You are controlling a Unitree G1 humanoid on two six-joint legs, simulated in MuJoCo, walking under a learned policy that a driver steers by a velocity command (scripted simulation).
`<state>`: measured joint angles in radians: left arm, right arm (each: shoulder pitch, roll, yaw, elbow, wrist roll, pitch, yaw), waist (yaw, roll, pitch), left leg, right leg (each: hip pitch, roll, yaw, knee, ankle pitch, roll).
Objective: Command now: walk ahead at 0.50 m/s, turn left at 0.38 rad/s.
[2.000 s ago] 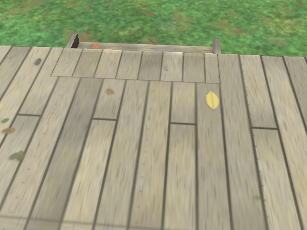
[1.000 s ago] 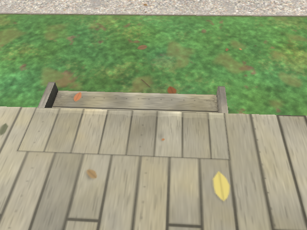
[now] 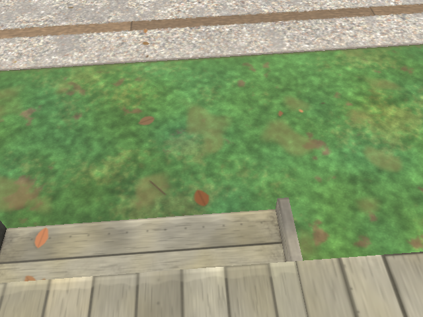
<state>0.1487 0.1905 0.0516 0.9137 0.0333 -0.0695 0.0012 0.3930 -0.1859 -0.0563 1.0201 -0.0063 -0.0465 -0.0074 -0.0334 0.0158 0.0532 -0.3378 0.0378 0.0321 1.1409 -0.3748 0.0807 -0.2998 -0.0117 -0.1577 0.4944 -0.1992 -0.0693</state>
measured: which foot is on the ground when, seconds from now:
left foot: up 0.00-0.40, down 0.42-0.92, up 0.94-1.00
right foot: down 0.00-0.40, up 0.42-0.88, down 0.90-1.00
